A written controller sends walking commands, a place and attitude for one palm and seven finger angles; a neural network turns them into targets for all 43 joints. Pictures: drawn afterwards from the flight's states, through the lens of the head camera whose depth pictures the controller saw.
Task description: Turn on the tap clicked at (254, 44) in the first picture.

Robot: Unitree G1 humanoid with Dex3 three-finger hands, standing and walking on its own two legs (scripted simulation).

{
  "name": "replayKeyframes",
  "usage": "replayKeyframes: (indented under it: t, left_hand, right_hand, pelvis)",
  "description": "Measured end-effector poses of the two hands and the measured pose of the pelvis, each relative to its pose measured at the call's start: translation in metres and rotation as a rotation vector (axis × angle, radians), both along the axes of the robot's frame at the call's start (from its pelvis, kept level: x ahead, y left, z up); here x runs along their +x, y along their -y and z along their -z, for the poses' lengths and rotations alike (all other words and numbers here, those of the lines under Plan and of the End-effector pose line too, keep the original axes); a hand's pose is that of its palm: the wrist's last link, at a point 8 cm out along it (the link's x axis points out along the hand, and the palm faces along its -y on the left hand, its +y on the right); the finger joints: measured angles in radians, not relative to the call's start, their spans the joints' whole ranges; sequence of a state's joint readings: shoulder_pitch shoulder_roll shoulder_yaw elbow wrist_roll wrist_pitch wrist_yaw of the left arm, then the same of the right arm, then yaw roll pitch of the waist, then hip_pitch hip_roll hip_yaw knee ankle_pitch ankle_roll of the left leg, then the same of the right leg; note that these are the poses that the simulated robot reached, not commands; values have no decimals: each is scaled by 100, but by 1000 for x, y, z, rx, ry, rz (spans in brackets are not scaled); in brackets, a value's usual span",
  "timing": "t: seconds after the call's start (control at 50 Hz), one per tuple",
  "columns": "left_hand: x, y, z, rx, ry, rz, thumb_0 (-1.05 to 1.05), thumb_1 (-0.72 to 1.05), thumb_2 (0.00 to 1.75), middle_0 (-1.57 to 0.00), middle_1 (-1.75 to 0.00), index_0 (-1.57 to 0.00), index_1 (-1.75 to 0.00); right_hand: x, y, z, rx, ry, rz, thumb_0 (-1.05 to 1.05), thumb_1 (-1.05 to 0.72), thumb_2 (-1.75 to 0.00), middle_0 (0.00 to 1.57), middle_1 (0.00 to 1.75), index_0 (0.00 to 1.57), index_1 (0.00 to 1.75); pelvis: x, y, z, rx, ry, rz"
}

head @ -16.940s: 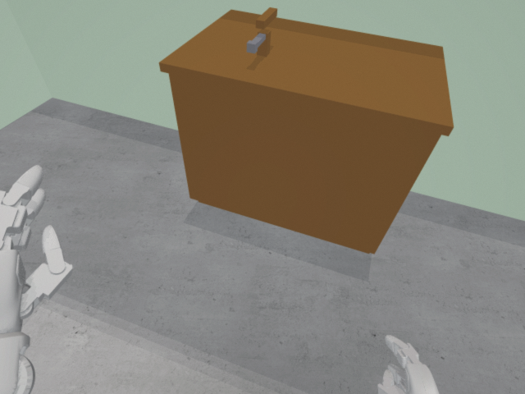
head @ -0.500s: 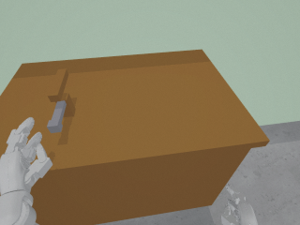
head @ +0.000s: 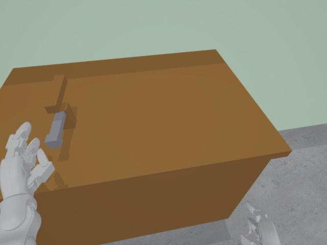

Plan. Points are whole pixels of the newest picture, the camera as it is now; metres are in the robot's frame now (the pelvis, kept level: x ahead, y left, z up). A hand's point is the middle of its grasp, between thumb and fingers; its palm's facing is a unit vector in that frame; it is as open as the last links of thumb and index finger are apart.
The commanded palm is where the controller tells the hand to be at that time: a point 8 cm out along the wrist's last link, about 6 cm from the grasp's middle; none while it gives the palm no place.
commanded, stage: reach beside the lever's end, fingers flat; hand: left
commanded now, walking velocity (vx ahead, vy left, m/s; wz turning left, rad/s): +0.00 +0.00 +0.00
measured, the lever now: (53, 141) +0.32 +0.31 +0.09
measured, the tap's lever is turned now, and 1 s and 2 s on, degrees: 0 0 10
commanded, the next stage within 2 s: push the lever round in 1.16 s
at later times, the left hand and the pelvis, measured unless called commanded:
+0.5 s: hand (46, 158) +0.26 +0.30 +0.10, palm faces +0.52 -0.85 -0.10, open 7.8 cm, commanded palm +0.23 +0.34 +0.09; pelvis -0.01 +0.00 +0.00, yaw +0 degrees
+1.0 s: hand (47, 154) +0.28 +0.31 +0.08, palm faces +0.51 -0.85 -0.10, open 7.8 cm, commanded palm +0.24 +0.35 +0.08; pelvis -0.01 +0.01 +0.00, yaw -1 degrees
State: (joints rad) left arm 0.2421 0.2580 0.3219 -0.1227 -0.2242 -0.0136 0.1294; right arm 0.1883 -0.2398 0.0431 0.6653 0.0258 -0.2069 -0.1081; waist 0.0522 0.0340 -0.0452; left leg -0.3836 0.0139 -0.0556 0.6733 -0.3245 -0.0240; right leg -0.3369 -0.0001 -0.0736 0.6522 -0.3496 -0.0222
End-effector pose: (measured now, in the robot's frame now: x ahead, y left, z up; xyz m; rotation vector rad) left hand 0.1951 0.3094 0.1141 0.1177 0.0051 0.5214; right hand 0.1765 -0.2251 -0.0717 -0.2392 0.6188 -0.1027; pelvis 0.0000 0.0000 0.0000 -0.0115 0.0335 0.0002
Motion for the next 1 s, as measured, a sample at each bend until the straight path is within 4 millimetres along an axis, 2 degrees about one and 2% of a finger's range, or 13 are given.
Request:
replayKeyframes:
  t: [0.38, 0.58, 0.74, 0.88, 1.0]
  left_hand:
    - [10, -17, 8, 4, 10, -21, 1, 90, 90, -17, -20, -16, -19]
    - [31, -34, 16, -16, -11, -26, 1, 90, 90, -16, -17, -16, -16]
    - [44, -39, 17, -12, -6, -11, 1, 90, 90, -15, -16, -15, -15]
    - [44, -43, 25, -15, -15, -16, 1, 90, 90, -15, -15, -15, -15]
    - [41, -40, 26, -7, 7, -15, 1, 90, 90, -15, -15, -15, -15]
  right_hand:
    - [-9, 6, 8, -6, -43, 19, 2, -90, -90, 20, 30, 21, 30]
    - [-24, 15, 13, -26, -87, 48, 2, -90, -90, 20, 30, 21, 30]
    - [-39, 21, 18, -31, -122, 81, 1, -90, -90, 20, 30, 21, 30]
    - [-49, 22, 21, -34, -155, 98, 1, -90, -90, 20, 30, 21, 30]
    - [-50, 18, 22, -35, -161, 96, 2, -90, -90, 20, 30, 21, 30]
  pelvis:
    - [-3, 1, 2, -2, -13, -3]
    - [-10, 2, 3, -5, -27, -3]
    - [-9, -1, 4, -6, -42, 6]
    - [-8, -4, 4, -7, -49, 12]
    - [-7, -6, 5, -9, -50, 10]
